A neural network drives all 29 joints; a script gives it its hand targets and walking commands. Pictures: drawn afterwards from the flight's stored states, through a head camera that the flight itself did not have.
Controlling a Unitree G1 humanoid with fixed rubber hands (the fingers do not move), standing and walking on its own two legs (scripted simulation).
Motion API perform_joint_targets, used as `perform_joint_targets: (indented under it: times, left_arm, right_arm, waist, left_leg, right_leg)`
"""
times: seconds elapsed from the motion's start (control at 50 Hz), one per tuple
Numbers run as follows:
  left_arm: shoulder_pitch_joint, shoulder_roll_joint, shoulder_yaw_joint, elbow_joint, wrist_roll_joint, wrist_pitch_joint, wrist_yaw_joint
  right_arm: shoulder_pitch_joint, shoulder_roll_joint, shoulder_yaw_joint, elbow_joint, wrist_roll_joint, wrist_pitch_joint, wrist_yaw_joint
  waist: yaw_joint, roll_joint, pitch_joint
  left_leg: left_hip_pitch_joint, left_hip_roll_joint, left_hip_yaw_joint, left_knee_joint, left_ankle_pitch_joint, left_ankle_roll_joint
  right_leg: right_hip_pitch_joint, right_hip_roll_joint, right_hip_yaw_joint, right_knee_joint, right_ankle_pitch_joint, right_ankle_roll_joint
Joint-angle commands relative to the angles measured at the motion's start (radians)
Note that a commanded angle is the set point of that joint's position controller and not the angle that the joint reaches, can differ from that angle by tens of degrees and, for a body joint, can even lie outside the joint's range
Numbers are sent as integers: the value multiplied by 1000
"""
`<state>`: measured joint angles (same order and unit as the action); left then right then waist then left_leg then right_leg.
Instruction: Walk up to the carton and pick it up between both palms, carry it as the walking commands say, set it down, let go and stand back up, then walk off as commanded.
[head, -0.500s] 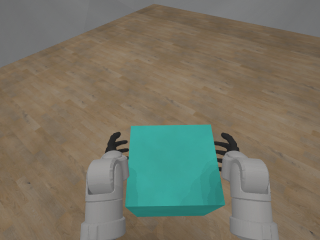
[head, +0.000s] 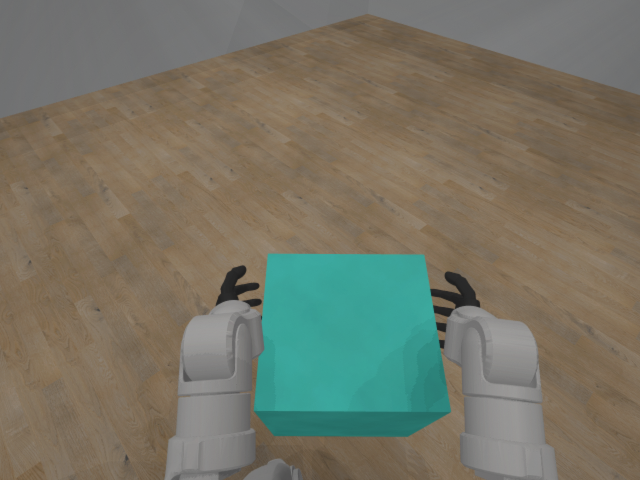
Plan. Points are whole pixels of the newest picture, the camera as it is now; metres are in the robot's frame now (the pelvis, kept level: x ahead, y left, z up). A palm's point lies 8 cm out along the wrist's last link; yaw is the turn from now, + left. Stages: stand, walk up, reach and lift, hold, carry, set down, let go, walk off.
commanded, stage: carry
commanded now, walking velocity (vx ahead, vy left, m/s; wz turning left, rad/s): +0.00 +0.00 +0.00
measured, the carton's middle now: (343, 352) +0.31 +0.00 -0.02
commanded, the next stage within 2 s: none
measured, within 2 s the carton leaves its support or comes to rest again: neither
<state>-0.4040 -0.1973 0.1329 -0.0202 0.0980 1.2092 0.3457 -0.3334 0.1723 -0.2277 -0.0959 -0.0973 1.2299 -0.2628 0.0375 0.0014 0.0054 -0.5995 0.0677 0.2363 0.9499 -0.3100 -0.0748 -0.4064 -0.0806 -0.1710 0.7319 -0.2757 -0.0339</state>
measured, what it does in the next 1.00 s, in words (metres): walks backwards: left foot, then right foot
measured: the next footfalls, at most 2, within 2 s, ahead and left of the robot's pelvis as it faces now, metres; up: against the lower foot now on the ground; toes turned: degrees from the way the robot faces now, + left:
left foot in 0.06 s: +0.11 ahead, +0.09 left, +0.00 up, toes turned +6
right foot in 0.24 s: -0.01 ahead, -0.11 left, +0.00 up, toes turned -4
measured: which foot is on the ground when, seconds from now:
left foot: up 0.00-0.04, down 0.06-0.86, up 0.88-0.96, down 0.98-1.00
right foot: down 0.00-0.10, up 0.12-0.22, down 0.24-1.00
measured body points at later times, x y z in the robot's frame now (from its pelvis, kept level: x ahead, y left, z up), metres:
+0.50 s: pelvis -0.07 +0.01 +0.02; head -0.10 +0.01 +0.47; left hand +0.25 +0.11 +0.11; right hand +0.20 -0.18 +0.10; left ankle +0.07 +0.09 -0.71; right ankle -0.01 -0.11 -0.71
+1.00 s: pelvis -0.12 +0.00 +0.00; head -0.12 +0.00 +0.45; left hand +0.20 +0.10 +0.05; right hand +0.15 -0.18 +0.04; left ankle -0.04 +0.10 -0.71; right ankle -0.04 -0.10 -0.71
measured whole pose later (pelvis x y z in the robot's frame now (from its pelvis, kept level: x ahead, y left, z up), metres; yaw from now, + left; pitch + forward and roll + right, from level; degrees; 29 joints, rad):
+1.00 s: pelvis -0.12 +0.00 +0.00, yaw -6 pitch +2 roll +0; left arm -0.33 -0.17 0.10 0.07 0.15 1.07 0.24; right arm -0.28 0.16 -0.16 0.01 -0.15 1.09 -0.21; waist 0.00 0.01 -0.06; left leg -0.50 0.03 0.08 0.71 -0.27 0.03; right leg -0.53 0.00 -0.06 0.70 -0.22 -0.04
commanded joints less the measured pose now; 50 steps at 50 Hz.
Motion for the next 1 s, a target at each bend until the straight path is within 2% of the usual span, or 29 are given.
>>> perform_joint_targets:
  times: [0.0,0.02,0.04,0.06,0.08,0.1,0.16,0.22,0.24,0.3,0.44,0.5,0.54,0.56,0.58,0.6,0.64,0.66,0.68,0.7,0.74,0.76,0.8,0.82,0.84,0.86,0.88,0.94,0.98]
  left_arm:
    - [-682,-1047,-668,-79,-445,-12,-520]
    - [-727,-1082,-695,-175,-464,-6,-512]
    - [-691,-1060,-683,-179,-455,-9,-507]
    - [-556,-1030,-591,-8,-397,-11,-506]
    - [-599,-1029,-651,-135,-448,-25,-501]
    - [-610,-1052,-682,-174,-456,-24,-492]
    - [-591,-1075,-698,-145,-487,-24,-512]
    - [-619,-1049,-735,-215,-509,-12,-506]
    - [-553,-1054,-696,-137,-484,-3,-510]
    - [-493,-1046,-669,-93,-468,-4,-521]
    - [-481,-1008,-607,-51,-405,-3,-507]
    - [-528,-1002,-631,-106,-420,-6,-505]
    - [-525,-1048,-606,-31,-415,-10,-520]
    - [-492,-981,-538,89,-352,-25,-523]
    - [-473,-991,-572,46,-358,-42,-526]
    - [-487,-949,-470,208,-284,-81,-526]
    - [-610,-1008,-606,-94,-390,-102,-519]
    - [-682,-999,-609,-137,-410,-97,-508]
    - [-591,-1007,-614,-64,-408,-69,-508]
    - [-588,-1014,-610,-74,-399,-73,-498]
    - [-515,-1008,-565,22,-360,-87,-501]
    - [-506,-972,-521,99,-331,-112,-512]
    - [-647,-1027,-709,-275,-494,-131,-514]
    - [-600,-1002,-692,-224,-472,-110,-504]
    - [-574,-975,-612,-80,-406,-120,-509]
    - [-497,-1001,-636,-73,-405,-124,-520]
    - [-512,-959,-541,55,-330,-154,-526]
    - [-507,-1012,-607,-97,-375,-185,-526]
    - [-438,-969,-513,22,-296,-215,-516]
  right_arm:
    - [-828,1011,653,-141,431,-50,433]
    - [-842,1035,666,-171,465,-35,436]
    - [-781,1053,692,-158,476,-23,442]
    - [-702,1013,631,-48,428,-27,442]
    - [-681,1008,652,-99,436,-41,444]
    - [-758,1034,687,-197,471,-39,437]
    - [-701,1030,676,-162,450,-43,434]
    - [-679,1026,680,-180,452,-34,420]
    - [-677,1016,690,-170,444,-24,419]
    - [-679,1006,720,-171,448,-18,423]
    - [-712,989,725,-125,463,8,447]
    - [-686,1016,717,-80,463,11,455]
    - [-740,1010,700,-107,450,3,444]
    - [-663,991,626,66,394,-11,449]
    - [-743,974,668,-61,430,-33,453]
    - [-713,939,576,116,350,-68,458]
    - [-751,1030,701,-58,458,-79,465]
    - [-753,1030,678,-10,447,-69,460]
    - [-719,1005,676,-47,454,-55,454]
    - [-808,1007,691,-109,469,-59,447]
    - [-724,951,633,-9,400,-74,451]
    - [-652,944,573,116,350,-102,459]
    - [-661,1005,709,-123,463,-114,453]
    - [-692,995,731,-180,460,-101,433]
    - [-643,951,639,-39,372,-112,426]
    - [-632,965,666,-87,391,-122,430]
    - [-644,967,585,47,328,-155,426]
    - [-702,1001,699,-150,397,-188,426]
    - [-580,982,615,19,328,-218,434]
  waist:
    - [-49,41,-373]
    - [-51,157,-442]
    - [-60,106,-476]
    - [-39,186,-477]
    - [-33,248,-497]
    - [-35,169,-497]
    - [-37,156,-494]
    - [-35,164,-513]
    - [-34,88,-511]
    - [-39,-34,-481]
    - [-36,-9,-418]
    - [-36,-14,-424]
    - [-45,-208,-388]
    - [-46,-198,-390]
    - [-49,-154,-419]
    - [-57,-194,-393]
    - [-60,-34,-419]
    - [-62,-28,-392]
    - [-57,120,-382]
    - [-38,133,-351]
    - [-13,232,-411]
    - [-17,238,-393]
    - [-22,170,-472]
    - [-20,-49,-430]
    - [-31,-215,-402]
    - [-47,-265,-413]
    - [-55,-218,-422]
    - [-48,-102,-449]
    - [-38,5,-541]
  left_leg:
    - [369,50,-271,-215,-52,91]
    - [414,-22,-127,-387,-68,55]
    - [439,85,-276,-542,-8,59]
    - [483,322,-568,-639,66,126]
    - [451,364,-602,-632,13,195]
    - [396,329,-573,-655,-43,190]
    - [291,256,-420,-688,-304,145]
    - [345,238,-357,-648,-95,119]
    - [347,213,-325,-640,-2,105]
    - [296,148,-241,-627,-140,86]
    - [261,105,-193,-656,-232,51]
    - [263,77,-172,-592,-164,52]
    - [351,8,-101,-344,7,39]
    - [361,-34,-94,-226,-19,44]
    - [398,-34,-106,-159,-6,53]
    - [418,-40,-119,-114,-29,68]
    - [403,3,-168,-303,-50,81]
    - [294,11,-229,-390,-167,96]
    - [186,94,-344,-566,-287,100]
    - [27,217,-491,-780,-475,132]
    - [-43,228,-387,-786,-496,121]
    - [-13,210,-345,-748,-477,118]
    - [68,111,-208,-645,-332,48]
    - [45,59,-161,-526,-324,37]
    - [175,-24,-103,-192,-169,42]
    - [252,-51,-160,-30,-64,50]
    - [309,-50,-167,-3,-3,60]
    - [335,-30,-177,-311,2,109]
    - [416,80,-339,-463,75,128]
  right_leg:
    - [-95,-155,194,-260,-154,-11]
    - [-8,-124,175,-125,-94,-22]
    - [4,-90,155,-63,-37,24]
    - [-135,40,120,-16,-136,72]
    - [-120,38,132,60,-239,76]
    - [-79,58,142,101,-216,53]
    - [41,66,125,117,-155,-4]
    - [117,57,169,-96,-84,-29]
    - [155,45,168,-176,-38,-21]
    - [123,-7,213,-254,-129,-13]
    - [43,18,174,-277,-256,-7]
    - [29,-35,260,-337,-291,-20]
    - [-108,-98,304,-432,-329,-25]
    - [-175,-128,339,-486,-413,-29]
    - [-209,-145,312,-480,-427,-41]
    - [-285,-137,281,-472,-431,-33]
    - [-199,-81,242,-336,-381,-7]
    - [-174,-30,175,-265,-409,18]
    - [-121,56,120,-97,-328,27]
    - [26,123,59,153,-173,30]
    - [165,98,97,216,-162,-14]
    - [168,107,102,124,-187,-29]
    - [233,98,136,-52,-165,-52]
    - [121,5,283,-193,-316,-73]
    - [-75,-135,483,-389,-432,-103]
    - [-188,-218,568,-496,-537,-139]
    - [-219,-202,461,-504,-469,-122]
    - [-53,-88,304,-348,-169,-51]
    - [28,-12,268,-282,42,8]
